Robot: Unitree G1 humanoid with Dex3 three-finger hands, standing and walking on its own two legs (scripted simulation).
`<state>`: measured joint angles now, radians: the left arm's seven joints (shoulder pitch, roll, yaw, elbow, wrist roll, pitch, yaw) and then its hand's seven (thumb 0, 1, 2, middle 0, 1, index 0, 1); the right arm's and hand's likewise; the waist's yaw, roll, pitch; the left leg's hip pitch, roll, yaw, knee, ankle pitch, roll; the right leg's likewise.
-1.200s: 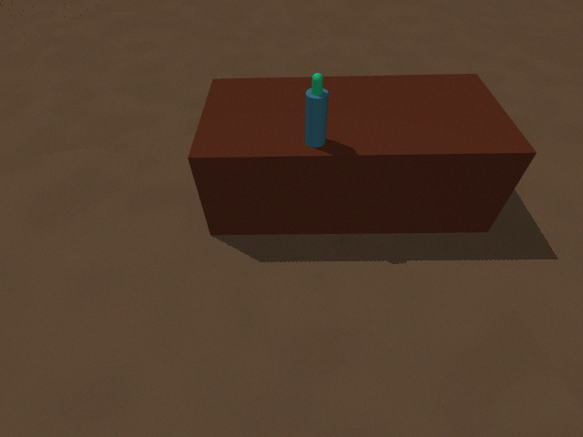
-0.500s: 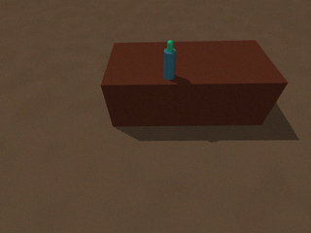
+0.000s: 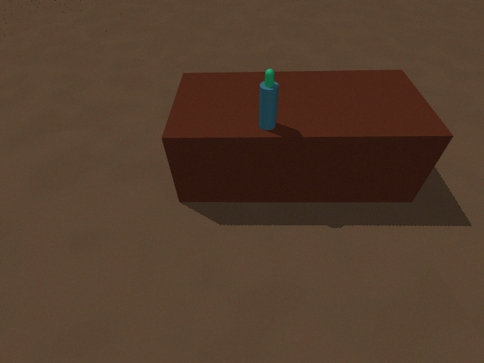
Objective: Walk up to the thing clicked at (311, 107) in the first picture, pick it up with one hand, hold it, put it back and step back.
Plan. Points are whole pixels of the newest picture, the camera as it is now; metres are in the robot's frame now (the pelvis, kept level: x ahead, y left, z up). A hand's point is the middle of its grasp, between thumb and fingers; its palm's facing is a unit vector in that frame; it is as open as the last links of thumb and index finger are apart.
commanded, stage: walk up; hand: right
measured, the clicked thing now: (268, 99) +1.17 -0.07 -0.20
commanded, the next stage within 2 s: none
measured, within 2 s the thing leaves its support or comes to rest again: neither
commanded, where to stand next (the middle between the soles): +0.77 +0.13 m, yaw -2 degrees
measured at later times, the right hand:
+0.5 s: hand out of the picture +0.17 -0.19 -0.15, palm faces -0.01 +0.94 -0.35, open 7.4 cm
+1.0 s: hand (322, 228) +0.47 -0.17 -0.14, palm faces -0.09 +0.91 -0.40, open 7.4 cm
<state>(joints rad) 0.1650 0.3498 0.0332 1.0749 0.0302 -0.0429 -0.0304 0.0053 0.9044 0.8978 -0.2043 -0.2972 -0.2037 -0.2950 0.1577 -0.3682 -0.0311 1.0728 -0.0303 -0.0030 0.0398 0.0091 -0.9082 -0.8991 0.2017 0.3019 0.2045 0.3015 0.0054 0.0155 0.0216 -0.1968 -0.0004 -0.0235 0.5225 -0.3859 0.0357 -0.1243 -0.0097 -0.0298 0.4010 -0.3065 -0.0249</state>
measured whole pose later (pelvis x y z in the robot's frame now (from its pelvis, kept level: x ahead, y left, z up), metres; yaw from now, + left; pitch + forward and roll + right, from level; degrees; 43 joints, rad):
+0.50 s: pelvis +0.15 +0.08 -0.01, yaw +0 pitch -3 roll +1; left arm 0.26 0.44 0.06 0.95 0.02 -0.05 -0.08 0.01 0.91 0.90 -0.20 -0.30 -0.20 -0.29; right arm 0.34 -0.39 -0.07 0.92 -0.03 -0.06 0.07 0.01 -0.91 -0.90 0.20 0.30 0.21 0.30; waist -0.02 -0.02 0.06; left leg -0.11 0.02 0.09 0.45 -0.30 0.02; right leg -0.46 -0.08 -0.02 0.76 -0.29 -0.02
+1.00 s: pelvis +0.36 +0.11 -0.02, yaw +1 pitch -2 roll -1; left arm 0.37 0.44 0.05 0.87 0.02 -0.08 -0.05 0.01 0.90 0.90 -0.21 -0.30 -0.21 -0.30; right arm 0.25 -0.44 -0.08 0.85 -0.03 -0.05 0.09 0.01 -0.91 -0.90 0.20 0.30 0.20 0.30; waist 0.04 0.01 0.06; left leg -0.41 0.07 0.05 0.61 -0.17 0.01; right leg -0.15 -0.09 -0.06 0.62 -0.43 0.01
